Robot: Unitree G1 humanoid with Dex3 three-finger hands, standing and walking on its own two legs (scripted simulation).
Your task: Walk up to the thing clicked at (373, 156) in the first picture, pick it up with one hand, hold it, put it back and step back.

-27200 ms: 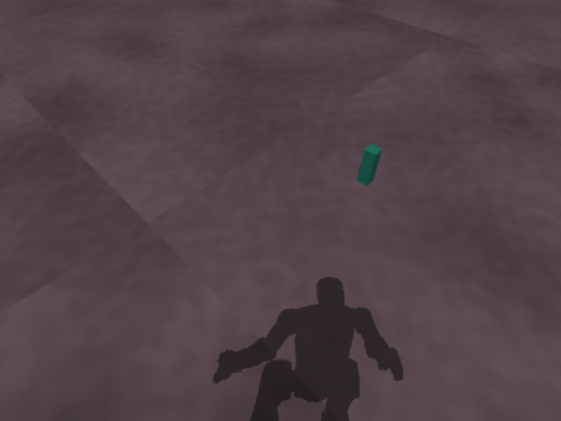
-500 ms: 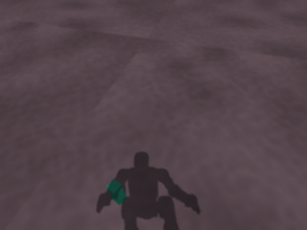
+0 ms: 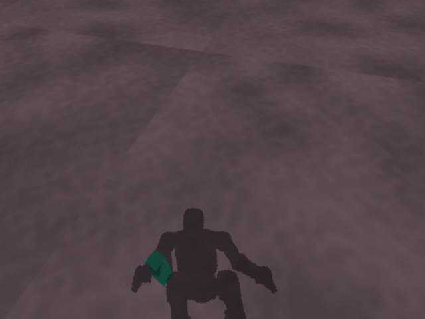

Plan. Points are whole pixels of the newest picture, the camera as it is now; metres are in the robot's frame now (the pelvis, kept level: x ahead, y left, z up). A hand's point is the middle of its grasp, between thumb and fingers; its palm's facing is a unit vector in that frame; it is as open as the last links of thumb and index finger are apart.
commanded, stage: stand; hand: left
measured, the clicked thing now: (159, 268) +0.44 +0.25 -0.68
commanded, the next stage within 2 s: step back in 0.20 s
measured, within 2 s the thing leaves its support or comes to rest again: neither
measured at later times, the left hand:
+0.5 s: hand out of the picture +0.10 +0.31 -0.18, palm faces -0.04 -0.93 -0.38, open 7.4 cm
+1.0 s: hand out of the picture -0.02 +0.31 -0.18, palm faces -0.13 -0.91 -0.39, open 7.4 cm
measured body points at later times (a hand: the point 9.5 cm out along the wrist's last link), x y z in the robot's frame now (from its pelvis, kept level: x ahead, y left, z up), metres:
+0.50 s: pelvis -0.04 +0.05 -0.03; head +0.02 +0.06 +0.42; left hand +0.10 +0.36 -0.15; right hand +0.04 -0.29 -0.14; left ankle -0.06 +0.16 -0.75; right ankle +0.00 -0.11 -0.75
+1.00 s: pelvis -0.14 +0.06 -0.03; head -0.08 +0.05 +0.41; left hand -0.01 +0.36 -0.15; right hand -0.06 -0.26 -0.15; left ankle -0.07 +0.16 -0.73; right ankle -0.16 -0.07 -0.75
